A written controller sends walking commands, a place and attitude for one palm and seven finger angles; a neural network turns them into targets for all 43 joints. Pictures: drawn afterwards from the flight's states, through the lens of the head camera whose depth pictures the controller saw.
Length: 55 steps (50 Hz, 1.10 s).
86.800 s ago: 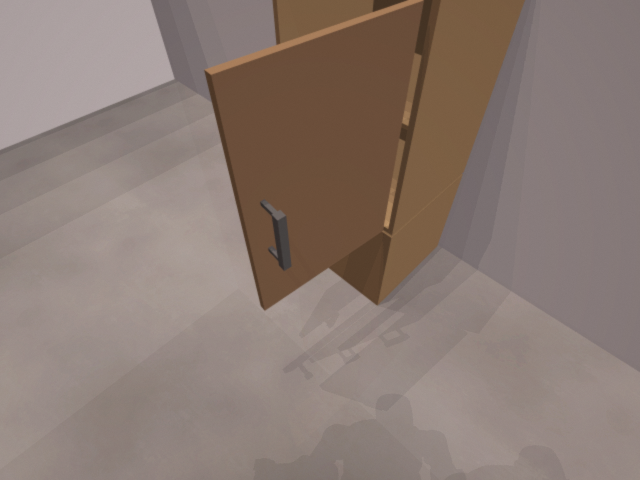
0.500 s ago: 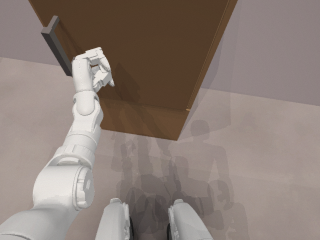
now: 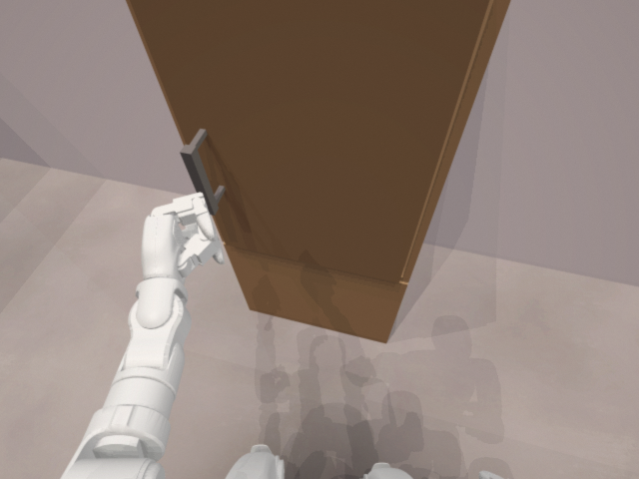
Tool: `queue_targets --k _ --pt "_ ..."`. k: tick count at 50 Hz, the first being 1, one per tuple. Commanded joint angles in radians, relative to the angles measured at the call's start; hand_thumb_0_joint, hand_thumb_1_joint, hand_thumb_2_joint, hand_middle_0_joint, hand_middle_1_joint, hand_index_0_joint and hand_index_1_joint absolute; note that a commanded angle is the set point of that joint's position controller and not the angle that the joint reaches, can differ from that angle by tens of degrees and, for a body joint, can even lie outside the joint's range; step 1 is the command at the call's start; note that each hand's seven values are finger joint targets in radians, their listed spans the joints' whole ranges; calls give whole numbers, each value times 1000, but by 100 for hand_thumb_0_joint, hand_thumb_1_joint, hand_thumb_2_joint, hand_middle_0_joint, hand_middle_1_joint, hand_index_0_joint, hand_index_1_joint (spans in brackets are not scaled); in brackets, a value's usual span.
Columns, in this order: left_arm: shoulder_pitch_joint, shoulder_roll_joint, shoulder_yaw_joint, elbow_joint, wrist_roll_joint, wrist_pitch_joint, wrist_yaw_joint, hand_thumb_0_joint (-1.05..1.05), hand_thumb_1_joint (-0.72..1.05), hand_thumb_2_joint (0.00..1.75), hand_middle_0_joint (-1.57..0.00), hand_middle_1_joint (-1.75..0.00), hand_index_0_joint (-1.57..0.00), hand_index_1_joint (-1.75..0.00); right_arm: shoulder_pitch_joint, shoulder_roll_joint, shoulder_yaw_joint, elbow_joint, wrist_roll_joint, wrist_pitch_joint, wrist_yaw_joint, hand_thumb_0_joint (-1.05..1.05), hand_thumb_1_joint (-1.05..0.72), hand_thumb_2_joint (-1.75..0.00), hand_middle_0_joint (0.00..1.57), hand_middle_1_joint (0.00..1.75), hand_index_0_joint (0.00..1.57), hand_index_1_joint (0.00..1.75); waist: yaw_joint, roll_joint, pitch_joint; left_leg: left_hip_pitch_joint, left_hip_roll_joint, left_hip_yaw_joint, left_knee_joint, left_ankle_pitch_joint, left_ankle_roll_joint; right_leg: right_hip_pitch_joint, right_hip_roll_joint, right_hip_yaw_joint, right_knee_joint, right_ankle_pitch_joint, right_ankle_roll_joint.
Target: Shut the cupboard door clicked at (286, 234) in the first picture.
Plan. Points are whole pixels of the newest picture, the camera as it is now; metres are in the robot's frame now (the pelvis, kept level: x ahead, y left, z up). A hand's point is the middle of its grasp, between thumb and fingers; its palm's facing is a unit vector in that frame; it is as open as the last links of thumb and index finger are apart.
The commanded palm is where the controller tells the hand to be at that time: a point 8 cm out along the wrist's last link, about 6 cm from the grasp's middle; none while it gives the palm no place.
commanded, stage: draw the hand back to the body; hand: left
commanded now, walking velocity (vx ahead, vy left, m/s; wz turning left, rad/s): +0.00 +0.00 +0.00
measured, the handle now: (206, 174) +0.59 +0.20 -0.01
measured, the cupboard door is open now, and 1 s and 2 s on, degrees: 0 0 0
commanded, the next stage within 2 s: step back with the hand held close in 1.22 s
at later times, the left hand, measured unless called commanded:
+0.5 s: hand (68, 300) +0.27 +0.23 +0.16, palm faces +0.25 -0.93 -0.27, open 3.7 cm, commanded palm +0.23 +0.27 +0.18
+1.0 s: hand out of the picture +0.19 +0.30 +0.23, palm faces +0.53 -0.75 -0.41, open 7.1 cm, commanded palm +0.15 +0.32 +0.24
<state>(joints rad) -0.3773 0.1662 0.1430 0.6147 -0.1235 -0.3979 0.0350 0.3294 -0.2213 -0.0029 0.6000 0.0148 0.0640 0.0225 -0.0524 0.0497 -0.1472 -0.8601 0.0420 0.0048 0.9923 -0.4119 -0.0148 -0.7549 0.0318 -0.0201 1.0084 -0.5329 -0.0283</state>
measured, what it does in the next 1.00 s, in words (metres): rises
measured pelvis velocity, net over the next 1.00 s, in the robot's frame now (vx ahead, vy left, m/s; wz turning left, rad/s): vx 0.02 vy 0.02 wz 0.03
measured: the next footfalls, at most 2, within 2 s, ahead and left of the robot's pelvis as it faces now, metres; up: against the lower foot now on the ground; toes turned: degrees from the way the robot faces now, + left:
none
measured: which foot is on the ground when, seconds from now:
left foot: down 0.00-1.00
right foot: down 0.00-1.00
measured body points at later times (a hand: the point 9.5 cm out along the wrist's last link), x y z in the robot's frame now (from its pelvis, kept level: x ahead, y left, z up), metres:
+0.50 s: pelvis +0.01 +0.02 +0.06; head -0.01 +0.00 +0.51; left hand +0.25 +0.27 +0.17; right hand +0.21 -0.19 -0.02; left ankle +0.04 +0.13 -0.67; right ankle -0.03 -0.10 -0.67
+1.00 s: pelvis +0.02 +0.02 +0.07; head -0.01 -0.02 +0.51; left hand +0.16 +0.34 +0.25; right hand +0.22 -0.19 -0.02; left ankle +0.04 +0.13 -0.67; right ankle -0.03 -0.10 -0.67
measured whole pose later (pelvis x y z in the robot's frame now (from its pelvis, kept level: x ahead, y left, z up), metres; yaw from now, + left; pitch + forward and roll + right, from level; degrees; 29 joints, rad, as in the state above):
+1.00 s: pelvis +0.02 +0.02 +0.07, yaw +2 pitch -3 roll +0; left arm 0.45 0.34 0.37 -0.34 -0.08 -0.05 0.11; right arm 0.20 -0.24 0.03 0.62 0.02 -0.06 -0.07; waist 0.08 0.08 -0.02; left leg -0.18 -0.01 0.01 0.46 -0.22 0.02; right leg -0.06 -0.02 -0.02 0.43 -0.32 0.01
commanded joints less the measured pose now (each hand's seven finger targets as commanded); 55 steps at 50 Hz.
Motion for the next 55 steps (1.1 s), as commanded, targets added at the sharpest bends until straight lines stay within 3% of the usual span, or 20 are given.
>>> queue_targets --k 1,3,7,8,9,10,12,14,16,20,27,33,36,38,42,45,47,51,54,55 --pt "-248 113 -27 -285 -32 -49 -55 0 90 90 -130 -150 -130 -150 -8 -135 -51 -114 21 -60 -27 0 -90 -90 20 30 20 30 -18 -29 -282 365 -41 9 -131 211 50 153 6 11 -224 431 28" --pt "-149 127 -12 -291 -55 -18 -77 0 90 90 -127 -147 -127 -147 -35 -137 -44 -130 28 -65 -28 0 -90 -90 20 30 20 30 3 -48 -233 367 -42 9 -167 192 48 180 5 8 -256 400 28" --pt "-73 183 38 -415 -88 21 -100 0 90 90 -116 -135 -116 -135 -93 -135 -32 -166 38 -78 -41 0 -90 -90 20 30 20 30 32 -50 -209 403 -46 12 -224 182 51 246 0 10 -296 374 28" --pt "-29 246 -24 -471 20 79 -53 0 90 90 -113 -132 -113 -132 -139 -109 -34 -188 44 -35 -63 0 -90 -90 20 30 20 30 45 -49 -242 470 -50 18 -282 195 47 318 -34 71 -358 412 30" --pt "-2 225 -24 -537 18 118 -28 0 90 90 -111 -129 -111 -129 -152 -102 -29 -213 46 -21 -78 0 -90 -90 20 30 20 30 37 -35 -212 493 -51 20 -309 199 51 340 -36 60 -386 408 31" --pt "8 245 -18 -586 28 146 -8 0 90 90 -108 -126 -108 -126 -170 -106 -25 -215 46 -16 -91 0 -90 -90 20 30 20 30 42 -10 -202 523 -52 20 -327 214 53 363 -33 54 -406 413 25" --pt "74 251 -10 -610 36 193 21 0 90 90 -102 -120 -102 -120 -203 -102 -12 -214 45 -10 -111 0 -90 -90 20 30 20 30 42 -64 -122 549 -45 18 -372 201 56 367 -33 41 -452 387 30" --pt "96 257 -2 -658 41 221 38 0 90 90 -97 -114 -97 -114 -230 -103 -6 -216 45 -18 -122 0 -90 -90 20 30 20 30 43 -66 -77 601 -41 13 -417 189 56 376 -28 27 -492 342 25" --pt "135 254 1 -698 45 242 49 0 90 90 -92 -108 -92 -108 -245 -98 3 -212 45 -31 -129 0 -90 -90 20 30 20 30 46 -24 -50 654 -41 10 -452 207 56 402 -28 18 -522 346 18" --pt "285 246 9 -786 47 279 55 0 90 90 -81 -96 -81 -96 -253 -101 11 -211 36 -63 -123 0 -90 -90 20 30 20 30 62 -12 -36 737 -35 1 -513 269 50 468 -23 -3 -564 397 13" --pt "429 286 92 -956 47 304 61 0 90 90 -61 -75 -61 -75 -277 -94 23 -198 22 -100 -111 0 -90 -90 20 30 20 30 80 -2 31 783 -28 -5 -581 322 42 532 -24 -14 -620 436 13" --pt "547 336 189 -1116 50 298 73 0 90 90 -45 -57 -45 -57 -282 -90 21 -183 12 -141 -102 0 -90 -90 20 30 20 30 97 55 5 818 -24 -11 -596 378 35 579 -27 -19 -633 466 11" --pt "626 351 232 -1159 49 295 77 0 90 90 -36 -48 -36 -48 -282 -90 18 -174 9 -158 -99 0 -90 -90 20 30 20 30 103 47 22 811 -23 -11 -600 390 34 590 -28 -22 -639 471 13" --pt "669 365 268 -1168 42 294 79 0 90 90 -31 -42 -31 -42 -285 -91 16 -172 9 -163 -98 0 -90 -90 20 30 20 30 107 4 53 792 -23 -14 -603 365 35 580 -27 -25 -647 453 16" --pt "744 406 353 -1205 35 284 81 0 90 90 -20 -30 -20 -30 -287 -91 7 -164 11 -175 -100 0 -90 -90 20 30 20 30 119 11 59 782 -24 -3 -595 370 37 591 -32 -23 -647 467 18" --pt "738 329 281 -1126 41 294 73 0 90 90 -20 -30 -20 -30 -282 -102 -1 -150 12 -180 -100 0 -90 -90 20 30 20 30 101 -25 129 779 -22 1 -598 330 44 537 -29 -20 -673 424 24" --pt "704 341 280 -1128 41 295 76 0 90 90 -20 -30 -20 -30 -277 -108 -5 -152 11 -179 -105 0 -90 -90 20 30 20 30 101 -46 110 782 -25 0 -599 323 49 545 -35 -19 -662 413 27" --pt "678 375 300 -1176 46 282 84 0 90 90 -20 -30 -20 -30 -286 -105 -5 -150 9 -192 -112 0 -90 -90 20 30 20 30 112 -11 56 798 -33 2 -596 331 54 575 -42 -9 -657 420 25" --pt "694 393 321 -1189 45 278 89 0 90 90 -20 -30 -20 -30 -290 -97 0 -148 7 -198 -114 0 -90 -90 20 30 20 30 120 8 63 787 -37 3 -593 336 50 582 -41 -10 -656 428 23" --pt "707 413 343 -1181 44 277 89 0 90 90 -20 -30 -20 -30 -296 -99 -3 -143 6 -202 -116 0 -90 -90 20 30 20 30 125 -17 83 779 -35 5 -586 337 51 573 -39 -4 -675 432 24"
